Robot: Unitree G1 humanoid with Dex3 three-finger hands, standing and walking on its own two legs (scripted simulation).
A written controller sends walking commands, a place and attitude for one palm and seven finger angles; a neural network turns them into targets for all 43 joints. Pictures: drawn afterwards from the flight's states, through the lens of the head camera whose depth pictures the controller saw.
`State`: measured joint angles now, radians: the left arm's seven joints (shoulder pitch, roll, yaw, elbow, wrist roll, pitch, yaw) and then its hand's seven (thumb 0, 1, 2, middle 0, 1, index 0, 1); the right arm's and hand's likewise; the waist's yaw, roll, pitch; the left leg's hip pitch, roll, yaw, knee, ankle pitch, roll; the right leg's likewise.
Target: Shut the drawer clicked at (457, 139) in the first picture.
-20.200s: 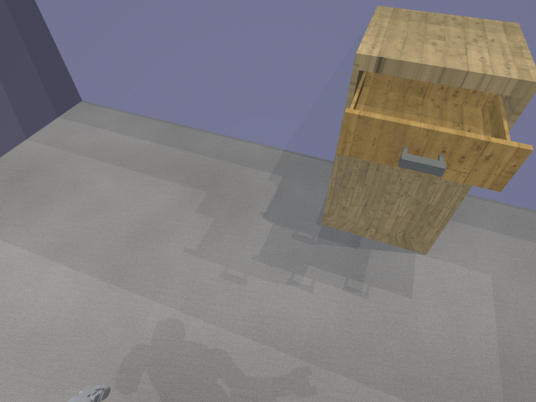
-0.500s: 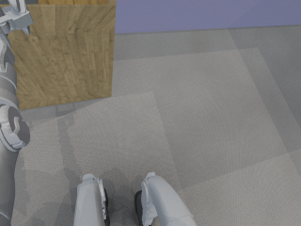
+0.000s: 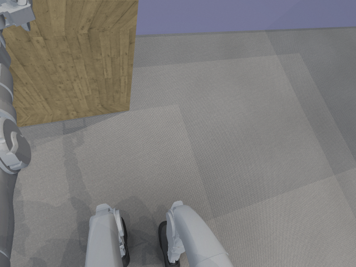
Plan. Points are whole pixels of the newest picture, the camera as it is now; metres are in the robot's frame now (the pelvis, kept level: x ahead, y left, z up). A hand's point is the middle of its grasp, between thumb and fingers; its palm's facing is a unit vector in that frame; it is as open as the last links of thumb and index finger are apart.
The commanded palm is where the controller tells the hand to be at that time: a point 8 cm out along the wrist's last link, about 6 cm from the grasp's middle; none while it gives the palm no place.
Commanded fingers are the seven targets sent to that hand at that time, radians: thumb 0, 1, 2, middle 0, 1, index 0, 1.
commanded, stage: pull the fist back off the drawer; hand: left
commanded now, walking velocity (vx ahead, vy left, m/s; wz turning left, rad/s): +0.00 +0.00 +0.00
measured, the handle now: out of the picture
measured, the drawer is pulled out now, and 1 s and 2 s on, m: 0.00 0.00 0.00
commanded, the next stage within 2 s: draw the hand back to the body in 0.42 s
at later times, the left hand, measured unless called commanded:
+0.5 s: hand (35, 9) +0.59 +0.19 +0.08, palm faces +0.14 -0.99 -0.01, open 3.0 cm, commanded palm +0.57 +0.21 +0.09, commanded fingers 0.00 0.90 0.90 -1.40 -1.60 -1.40 -1.60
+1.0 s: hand out of the picture +0.45 +0.21 +0.17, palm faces +0.13 -0.99 -0.02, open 3.2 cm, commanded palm +0.40 +0.26 +0.19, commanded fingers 0.00 0.90 0.90 -1.40 -1.60 -1.40 -1.60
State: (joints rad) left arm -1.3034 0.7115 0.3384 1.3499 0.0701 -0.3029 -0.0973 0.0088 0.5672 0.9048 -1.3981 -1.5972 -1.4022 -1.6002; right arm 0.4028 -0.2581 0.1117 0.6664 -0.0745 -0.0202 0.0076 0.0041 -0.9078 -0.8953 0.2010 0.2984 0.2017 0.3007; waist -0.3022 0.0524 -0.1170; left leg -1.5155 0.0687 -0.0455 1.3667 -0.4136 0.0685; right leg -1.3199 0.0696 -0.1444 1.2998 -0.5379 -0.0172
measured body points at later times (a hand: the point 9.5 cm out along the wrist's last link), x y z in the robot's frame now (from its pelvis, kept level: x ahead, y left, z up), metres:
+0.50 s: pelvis +0.03 +0.00 +0.02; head +0.20 +0.04 +0.43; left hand +0.58 +0.25 +0.09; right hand +0.01 -0.26 -0.08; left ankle +0.10 +0.08 -0.59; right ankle +0.04 -0.12 -0.59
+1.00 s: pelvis +0.08 -0.02 +0.10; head +0.13 +0.00 +0.54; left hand +0.43 +0.26 +0.18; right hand +0.21 -0.27 +0.00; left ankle +0.09 +0.08 -0.59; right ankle +0.04 -0.12 -0.59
